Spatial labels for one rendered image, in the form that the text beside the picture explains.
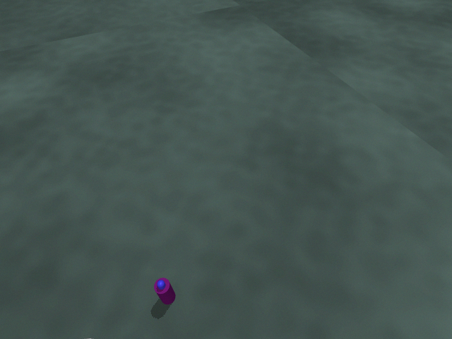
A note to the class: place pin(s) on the bottle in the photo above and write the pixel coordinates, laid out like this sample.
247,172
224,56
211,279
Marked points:
164,290

